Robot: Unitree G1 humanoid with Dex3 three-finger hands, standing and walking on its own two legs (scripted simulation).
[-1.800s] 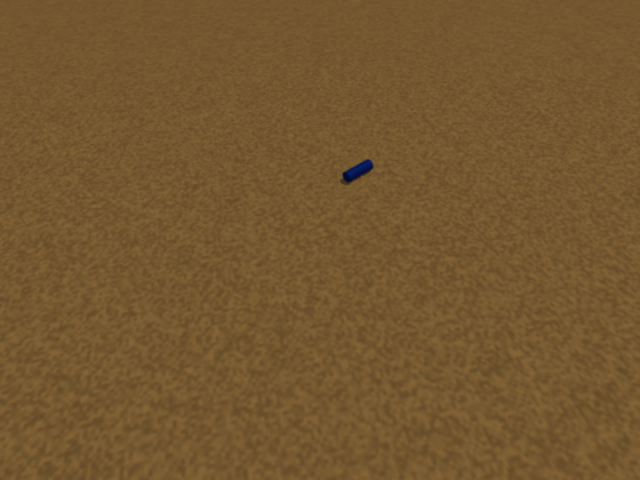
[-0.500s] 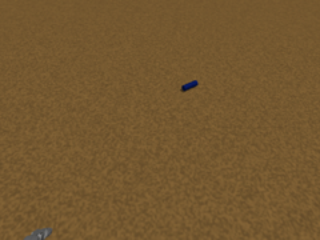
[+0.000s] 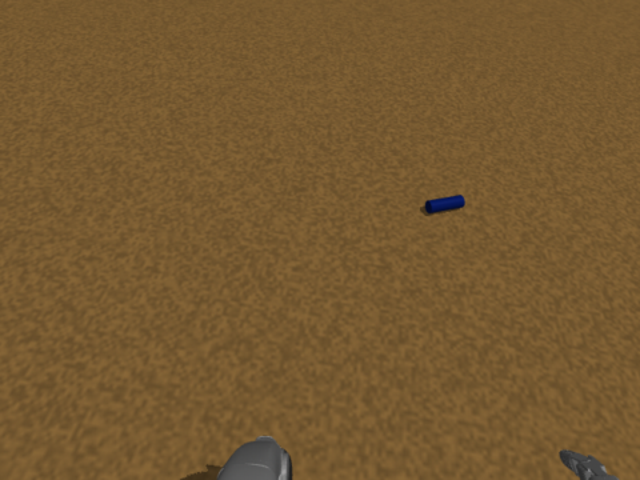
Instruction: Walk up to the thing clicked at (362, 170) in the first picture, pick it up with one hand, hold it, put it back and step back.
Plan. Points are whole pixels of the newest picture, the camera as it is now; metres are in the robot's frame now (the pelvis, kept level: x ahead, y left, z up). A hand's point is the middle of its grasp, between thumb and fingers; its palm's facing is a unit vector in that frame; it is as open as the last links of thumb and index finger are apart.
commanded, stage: walk up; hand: left
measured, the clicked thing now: (444, 204) +1.23 -0.46 -0.71
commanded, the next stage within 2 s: none
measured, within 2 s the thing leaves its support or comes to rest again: neither
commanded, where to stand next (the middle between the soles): +0.92 -0.76 m, yaw +19 degrees
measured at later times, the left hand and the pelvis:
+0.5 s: hand (257, 425) +0.20 +0.11 -0.11, palm faces +0.18 -0.90 -0.40, open 7.4 cm; pelvis +0.19 -0.19 +0.00, yaw +8 degrees
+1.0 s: hand (346, 300) +0.41 -0.01 -0.13, palm faces +0.16 -0.94 -0.30, open 7.4 cm; pelvis +0.37 -0.29 +0.01, yaw +13 degrees
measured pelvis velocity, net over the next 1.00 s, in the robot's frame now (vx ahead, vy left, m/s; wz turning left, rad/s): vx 0.37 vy -0.29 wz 0.22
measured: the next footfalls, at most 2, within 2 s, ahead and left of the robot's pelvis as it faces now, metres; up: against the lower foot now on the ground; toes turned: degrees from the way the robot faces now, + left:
right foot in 0.36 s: +0.29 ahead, -0.31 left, +0.00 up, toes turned -1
left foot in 0.76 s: +0.40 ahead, -0.13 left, +0.00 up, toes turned +17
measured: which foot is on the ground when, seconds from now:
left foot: down 0.00-0.38, up 0.40-0.74, down 0.76-1.00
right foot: down 0.00-0.00, up 0.02-0.34, down 0.36-0.76, up 0.78-1.00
